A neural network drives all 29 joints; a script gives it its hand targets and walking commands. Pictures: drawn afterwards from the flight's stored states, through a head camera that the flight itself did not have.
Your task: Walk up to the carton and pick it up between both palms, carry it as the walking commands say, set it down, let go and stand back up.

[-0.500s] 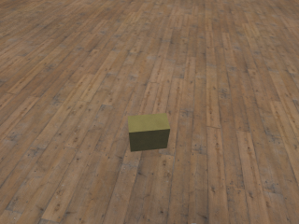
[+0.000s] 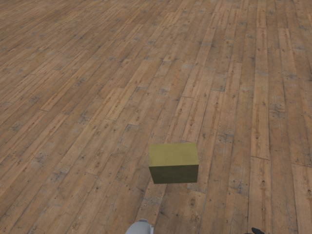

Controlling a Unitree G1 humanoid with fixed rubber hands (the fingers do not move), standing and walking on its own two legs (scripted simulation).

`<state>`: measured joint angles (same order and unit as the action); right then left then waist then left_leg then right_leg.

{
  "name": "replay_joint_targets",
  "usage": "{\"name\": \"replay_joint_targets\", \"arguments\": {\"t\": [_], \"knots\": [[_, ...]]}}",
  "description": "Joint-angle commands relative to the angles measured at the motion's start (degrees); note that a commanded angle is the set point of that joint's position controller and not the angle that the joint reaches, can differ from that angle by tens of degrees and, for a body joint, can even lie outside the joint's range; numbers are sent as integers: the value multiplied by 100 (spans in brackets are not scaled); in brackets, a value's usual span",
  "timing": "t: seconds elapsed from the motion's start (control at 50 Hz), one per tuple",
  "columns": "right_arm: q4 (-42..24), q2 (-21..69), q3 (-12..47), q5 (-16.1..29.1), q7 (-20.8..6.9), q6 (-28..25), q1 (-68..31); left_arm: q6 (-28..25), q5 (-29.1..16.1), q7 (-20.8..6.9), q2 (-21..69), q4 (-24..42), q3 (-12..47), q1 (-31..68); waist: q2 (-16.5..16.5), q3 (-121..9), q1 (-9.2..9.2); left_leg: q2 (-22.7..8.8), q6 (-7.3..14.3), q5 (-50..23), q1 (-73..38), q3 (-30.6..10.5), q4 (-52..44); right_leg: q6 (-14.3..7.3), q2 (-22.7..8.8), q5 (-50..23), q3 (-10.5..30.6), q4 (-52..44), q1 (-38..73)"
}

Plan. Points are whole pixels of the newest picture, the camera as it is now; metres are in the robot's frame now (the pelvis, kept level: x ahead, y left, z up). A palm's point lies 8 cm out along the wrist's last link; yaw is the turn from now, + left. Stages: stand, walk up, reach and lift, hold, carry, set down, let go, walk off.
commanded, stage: walk up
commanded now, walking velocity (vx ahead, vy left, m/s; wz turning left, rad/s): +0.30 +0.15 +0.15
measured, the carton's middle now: (173, 164) +0.66 +0.03 -0.66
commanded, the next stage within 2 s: none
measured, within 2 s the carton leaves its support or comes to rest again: neither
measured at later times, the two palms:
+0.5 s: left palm (84, 204) +0.25 +0.30 -0.14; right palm out of the picture +0.14 -0.20 -0.13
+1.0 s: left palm (75, 225) +0.19 +0.31 -0.15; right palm (254, 229) +0.20 -0.21 -0.15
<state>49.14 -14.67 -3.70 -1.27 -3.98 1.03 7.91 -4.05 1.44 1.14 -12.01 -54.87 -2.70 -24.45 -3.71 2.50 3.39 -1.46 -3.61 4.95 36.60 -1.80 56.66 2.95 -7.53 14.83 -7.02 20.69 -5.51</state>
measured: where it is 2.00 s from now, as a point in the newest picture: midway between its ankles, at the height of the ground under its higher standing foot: outside the picture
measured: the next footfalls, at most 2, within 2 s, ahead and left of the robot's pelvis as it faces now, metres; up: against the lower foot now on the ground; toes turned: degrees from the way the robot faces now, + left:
left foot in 0.16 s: +0.20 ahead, +0.16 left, +0.00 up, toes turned +5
right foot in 0.56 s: +0.23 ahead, -0.08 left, +0.00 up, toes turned -3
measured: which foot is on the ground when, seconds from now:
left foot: up 0.00-0.14, down 0.16-1.00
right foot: down 0.00-0.16, up 0.18-0.54, down 0.56-1.00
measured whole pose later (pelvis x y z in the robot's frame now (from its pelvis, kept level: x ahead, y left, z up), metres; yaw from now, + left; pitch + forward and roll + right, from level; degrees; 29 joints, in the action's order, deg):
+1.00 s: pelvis +0.15 +0.04 -0.02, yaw +1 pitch +0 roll +0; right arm 56.1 -12.6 -3.4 -1.8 1.8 2.2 12.3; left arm 2.7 1.8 1.8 -13.7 -56.6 -4.2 -11.7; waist 0.7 3.2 0.4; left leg -1.4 -0.1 15.5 16.4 3.5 32.3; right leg -0.4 -2.5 10.7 -4.1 31.3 -20.4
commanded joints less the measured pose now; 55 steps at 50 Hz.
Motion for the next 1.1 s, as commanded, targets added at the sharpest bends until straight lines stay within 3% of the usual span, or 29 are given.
{"name": "replay_joint_targets", "arguments": {"t": [0.0, 0.04, 0.06, 0.1, 0.12, 0.14, 0.16, 0.18, 0.2, 0.22, 0.26, 0.32, 0.34, 0.36, 0.38, 0.46, 0.52, 0.54, 0.56, 0.58, 0.6, 0.66, 0.7, 0.78, 0.82, 0.86, 0.9, 0.98, 1.08], "knots": [[-289, 130, 97, 23, -78, -27, -219, -59, -28, 32, -876, 266, -171, 239, 1753, 252, -205, -148, 18, -265, -804, 363, -1365, -419, -957, -2818, -22, -785, -573], [-418, 24, 70, 66, -8, -105, -550, -14, -12, -77, -998, 120, -207, 138, 2146, 238, -179, -138, 56, 176, -1495, 460, -1896, -426, -721, -1590, -41, -979, -588], [-344, -36, 70, 16, 30, -117, -482, 28, -15, -74, -1046, 42, -229, 63, 2077, 286, -160, -143, 92, 339, -1564, 515, -2061, -432, -857, -1484, -16, -813, -441], [-63, -87, 57, -43, 123, -181, -56, 88, -49, -49, -1045, -69, -241, -65, 1421, 213, -278, -70, 195, 148, -2119, 604, -2735, -369, -974, -1569, 38, -92, -336], [151, -233, 16, -94, 191, -259, 436, 98, -81, -43, -928, -105, -184, -201, 872, -126, -436, 2, 288, 318, -2826, 628, -2996, -291, -717, -1653, -65, 795, -421], [301, -446, -22, -127, 263, -356, 1089, 99, -75, -50, -655, -113, -77, -492, 114, -625, -640, -461, 392, 11, -3778, 112, -3122, -174, -308, -745, -138, 1964, -948], [333, -1143, -178, -112, 365, -366, 1643, 98, -85, -15, -236, 33, 44, -689, -1802, -1277, -888, -2183, 1176, -629, -4838, -2286, -3621, 110, 490, 1884, -217, 3755, -2450], [375, -1453, -270, 58, 410, -386, 2049, 184, 48, 0, -702, 57, -169, -174, -1132, -1344, -1104, -2928, 1315, -551, -4603, -3235, -3891, 37, 346, 2268, 656, 4540, -2694], [362, -1226, -208, 79, 438, -402, 1732, 242, -1, -27, -780, 158, -236, 233, -569, -855, -889, -2597, 1208, -446, -3836, -2782, -3922, -46, 191, 1582, 982, 4617, -2687], [334, -883, -141, 30, 447, -437, 1290, 247, -67, -63, -665, 101, -205, 281, -469, -337, -633, -2176, 1121, -780, -3180, -2158, -4027, -75, 86, 1050, 946, 4431, -2557], [212, -450, -36, 33, 431, -467, 765, 322, -58, -141, -504, 7, -139, 46, -708, -238, -297, -1582, 965, -1389, -2655, -1079, -4113, 21, -2, 432, 858, 4083, -2003], [263, -375, -26, 7, 418, -526, 1014, 445, -26, -160, -404, 80, -164, 300, -714, -342, -259, -1437, 1149, -2245, -2593, -524, -4045, -49, 237, 96, 604, 3843, -1838], [290, -355, -21, 15, 465, -558, 1043, 487, -49, -105, -323, 83, -169, 435, -638, -291, -241, -1451, 1177, -3782, -2677, -310, -3853, -61, 300, 170, 646, 3517, -1730], [329, -293, 16, 69, 492, -508, 867, 484, -122, -91, -215, 160, -128, 563, -851, -338, -104, -1089, 1184, -4731, -2620, 201, -3678, -95, 405, 327, 635, 2901, -1347], [350, -359, -11, 22, 496, -438, 828, 487, -134, -67, -227, 236, -84, 728, -1016, -431, -139, -943, 1258, -4705, -2785, 292, -3623, -81, 534, 421, 494, 2545, -1317], [459, -369, -51, -15, 512, -278, 991, 604, -80, -1, -210, 218, -41, 1046, -641, -588, -305, -1094, 1309, -3163, -3016, 20, -3574, -95, 558, -36, 456, 1525, -1017], [503, -265, -53, 41, 533, -134, 956, 494, 33, 31, -377, 177, -58, 1041, -258, -470, -281, -843, 866, -747, -2351, -63, -3417, -209, 359, -795, 447, 81, -126], [493, -32, 6, 32, 532, -129, 1061, 417, 87, 57, -629, 171, -80, 941, 280, -510, -311, -620, 670, 103, -1973, 16, -3194, -288, -170, -1302, 924, -49, 287], [464, 295, 121, 44, 533, -116, 1314, 374, 71, 59, -984, 269, -134, 1183, 1176, -424, -502, -250, 523, 1282, -1704, 260, -3054, -516, -844, -1532, 1568, -241, 73], [538, 69, 77, 61, 559, -30, 1252, 414, 56, 23, -1049, 188, -200, 1212, 1644, -219, -364, -111, 505, 1665, -2010, 493, -2972, -818, -975, -987, 1852, -441, -581], [609, -33, 55, 35, 548, 6, 1272, 419, 52, 15, -835, 168, -147, 1304, 1620, -132, -419, -138, 453, 1412, -2241, 424, -2864, -828, -817, -658, 1814, -560, -737], [715, -33, 44, 1, 524, -49, 1212, 415, -11, 52, -580, 90, -60, 1379, 1366, -127, -449, -336, 326, 700, -2537, 279, -3204, -626, -451, -825, 1477, -495, -870], [795, 16, 74, 2, 532, -98, 1155, 394, -51, 68, -513, 10, -45, 1310, 935, -122, -401, -429, 305, 453, -2503, 198, -3487, -516, -259, -1037, 1215, -308, -693], [768, -251, -16, 52, 613, -125, 974, 390, -65, 105, -722, -121, -173, 1100, 526, -255, -338, -612, 321, -563, -2367, 143, -3203, -513, -189, -2911, 886, 535, -502], [718, -279, -54, 58, 648, -79, 982, 444, -35, 125, -795, -83, -239, 1062, 426, -558, -361, -625, 348, -889, -2315, 231, -2749, -601, -268, -3310, 852, 888, -544], [651, -219, -59, 25, 656, 1, 947, 520, 10, 133, -799, -14, -269, 1086, 443, -673, -379, -568, 353, -593, -2216, 290, -2527, -691, -376, -3001, 952, 871, -723], [585, -174, -47, -14, 639, 80, 893, 590, 40, 123, -814, 52, -288, 1129, 534, -598, -390, -532, 372, 126, -2097, 256, -2558, -744, -448, -2118, 1080, 640, -1000], [512, -204, -7, -97, 536, 122, 733, 673, 48, 33, -616, 79, -186, 1161, 164, -142, -310, -703, 503, 2034, -1770, -258, -3703, -472, -47, 1061, 984, 142, -1409], [345, -621, -162, -38, 549, 55, 452, 613, 50, -62, -547, -147, -186, 762, -434, 28, -206, -1187, 734, 1734, -1263, -663, -4252, -254, 495, 16, 318, 1489, -820]]}}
